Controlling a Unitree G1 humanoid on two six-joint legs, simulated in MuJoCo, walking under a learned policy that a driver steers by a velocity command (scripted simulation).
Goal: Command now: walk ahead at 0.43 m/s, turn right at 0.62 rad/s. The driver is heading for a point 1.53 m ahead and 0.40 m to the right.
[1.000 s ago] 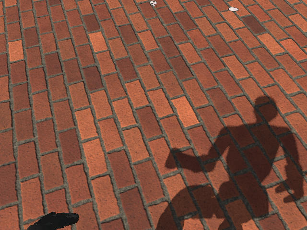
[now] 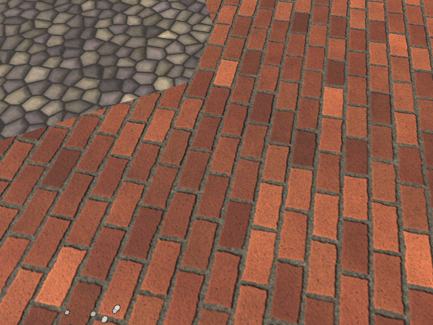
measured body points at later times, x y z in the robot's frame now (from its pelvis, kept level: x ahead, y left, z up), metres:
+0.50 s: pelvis +0.23 -0.15 -0.04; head +0.27 -0.17 +0.41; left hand +0.53 +0.00 -0.13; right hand +0.11 -0.40 -0.17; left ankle +0.07 +0.10 -0.61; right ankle +0.26 -0.22 -0.74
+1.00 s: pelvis +0.64 -0.38 -0.02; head +0.65 -0.40 +0.43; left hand +0.85 -0.19 -0.13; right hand +0.57 -0.67 -0.15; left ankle +0.71 -0.38 -0.74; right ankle +0.44 -0.39 -0.60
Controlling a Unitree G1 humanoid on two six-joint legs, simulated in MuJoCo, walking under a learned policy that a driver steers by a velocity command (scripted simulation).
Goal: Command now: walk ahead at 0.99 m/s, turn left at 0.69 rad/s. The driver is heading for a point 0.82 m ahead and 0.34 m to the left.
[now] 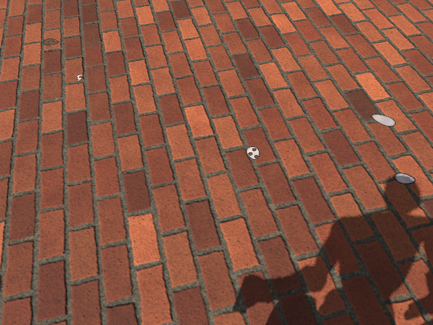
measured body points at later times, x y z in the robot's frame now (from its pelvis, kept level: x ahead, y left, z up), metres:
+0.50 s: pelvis +0.48 -0.03 +0.02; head +0.50 -0.03 +0.47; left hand +0.40 +0.26 -0.08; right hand +0.74 -0.24 -0.08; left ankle +0.41 +0.04 -0.61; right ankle +0.49 -0.17 -0.72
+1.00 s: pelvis +0.85 +0.19 +0.02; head +0.89 +0.23 +0.46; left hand +0.81 +0.51 -0.06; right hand +1.09 +0.02 -0.11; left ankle +0.79 +0.17 -0.72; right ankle +1.10 +0.21 -0.66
